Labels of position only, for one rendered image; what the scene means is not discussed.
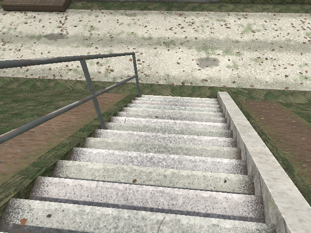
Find stairs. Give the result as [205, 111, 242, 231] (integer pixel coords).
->
[0, 94, 277, 233]

